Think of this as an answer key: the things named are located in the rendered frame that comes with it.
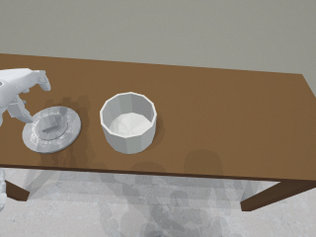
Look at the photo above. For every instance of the robot left hand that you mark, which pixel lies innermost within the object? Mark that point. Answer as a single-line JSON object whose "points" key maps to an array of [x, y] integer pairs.
{"points": [[22, 79]]}

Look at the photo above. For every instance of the pot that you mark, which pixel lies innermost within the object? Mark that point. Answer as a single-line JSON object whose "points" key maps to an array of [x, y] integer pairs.
{"points": [[129, 122]]}

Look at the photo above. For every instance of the table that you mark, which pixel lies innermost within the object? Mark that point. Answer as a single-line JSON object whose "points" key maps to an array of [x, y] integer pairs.
{"points": [[212, 123]]}

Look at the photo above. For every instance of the robot left forearm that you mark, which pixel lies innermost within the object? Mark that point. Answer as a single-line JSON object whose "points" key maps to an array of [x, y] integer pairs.
{"points": [[7, 96]]}

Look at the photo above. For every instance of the knob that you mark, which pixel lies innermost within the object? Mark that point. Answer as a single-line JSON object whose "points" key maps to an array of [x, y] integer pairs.
{"points": [[48, 123]]}

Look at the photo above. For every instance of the lid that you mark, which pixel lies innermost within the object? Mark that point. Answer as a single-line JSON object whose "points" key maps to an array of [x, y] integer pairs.
{"points": [[54, 140]]}

